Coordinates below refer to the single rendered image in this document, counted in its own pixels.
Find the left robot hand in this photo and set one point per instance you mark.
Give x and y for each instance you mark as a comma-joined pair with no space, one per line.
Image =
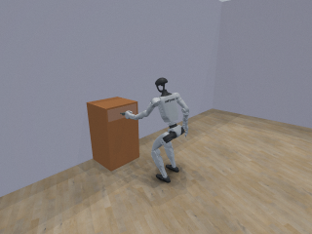
127,114

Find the robot right shin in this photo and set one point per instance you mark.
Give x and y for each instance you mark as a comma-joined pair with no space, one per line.
171,155

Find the robot right thigh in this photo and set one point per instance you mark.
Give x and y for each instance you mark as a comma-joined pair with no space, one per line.
168,145

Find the robot left upper arm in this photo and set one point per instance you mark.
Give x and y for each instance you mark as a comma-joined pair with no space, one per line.
153,103

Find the robot right upper arm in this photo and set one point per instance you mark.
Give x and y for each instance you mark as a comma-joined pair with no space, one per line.
180,101

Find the drawer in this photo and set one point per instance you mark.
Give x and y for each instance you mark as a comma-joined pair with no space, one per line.
114,114

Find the right robot forearm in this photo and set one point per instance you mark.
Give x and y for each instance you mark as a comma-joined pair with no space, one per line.
185,118

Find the cabinet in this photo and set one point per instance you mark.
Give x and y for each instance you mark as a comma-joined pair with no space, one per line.
114,143

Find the right robot hand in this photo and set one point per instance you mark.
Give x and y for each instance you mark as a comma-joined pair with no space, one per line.
186,129

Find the left robot forearm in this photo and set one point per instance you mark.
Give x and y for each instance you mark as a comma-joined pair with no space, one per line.
138,116

